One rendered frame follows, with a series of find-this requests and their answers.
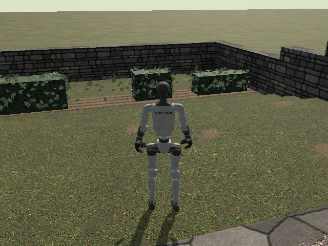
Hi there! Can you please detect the robot head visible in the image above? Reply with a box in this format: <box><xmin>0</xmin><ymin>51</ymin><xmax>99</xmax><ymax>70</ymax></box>
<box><xmin>155</xmin><ymin>81</ymin><xmax>172</xmax><ymax>106</ymax></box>

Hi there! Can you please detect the right robot forearm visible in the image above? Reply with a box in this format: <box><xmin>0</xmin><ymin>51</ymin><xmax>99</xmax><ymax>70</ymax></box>
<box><xmin>183</xmin><ymin>124</ymin><xmax>192</xmax><ymax>141</ymax></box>

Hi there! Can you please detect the robot left shin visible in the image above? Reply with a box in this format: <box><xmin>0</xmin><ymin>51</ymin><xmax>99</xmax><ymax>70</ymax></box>
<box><xmin>149</xmin><ymin>169</ymin><xmax>156</xmax><ymax>203</ymax></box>

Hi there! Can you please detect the left robot hand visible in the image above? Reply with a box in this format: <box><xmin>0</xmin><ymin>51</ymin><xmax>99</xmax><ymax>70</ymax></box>
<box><xmin>135</xmin><ymin>142</ymin><xmax>147</xmax><ymax>153</ymax></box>

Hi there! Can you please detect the right robot hand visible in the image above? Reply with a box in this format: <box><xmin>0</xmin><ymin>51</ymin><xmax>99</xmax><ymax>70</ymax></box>
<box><xmin>180</xmin><ymin>139</ymin><xmax>192</xmax><ymax>149</ymax></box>

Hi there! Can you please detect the left robot forearm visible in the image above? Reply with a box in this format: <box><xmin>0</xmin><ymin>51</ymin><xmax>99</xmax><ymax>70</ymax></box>
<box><xmin>136</xmin><ymin>125</ymin><xmax>145</xmax><ymax>144</ymax></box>

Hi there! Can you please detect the robot right upper arm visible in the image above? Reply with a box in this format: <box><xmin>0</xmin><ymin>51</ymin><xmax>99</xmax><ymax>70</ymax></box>
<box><xmin>174</xmin><ymin>104</ymin><xmax>188</xmax><ymax>131</ymax></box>

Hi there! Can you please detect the robot left upper arm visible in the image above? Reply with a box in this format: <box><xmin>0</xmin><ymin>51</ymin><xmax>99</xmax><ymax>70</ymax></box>
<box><xmin>140</xmin><ymin>104</ymin><xmax>153</xmax><ymax>132</ymax></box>

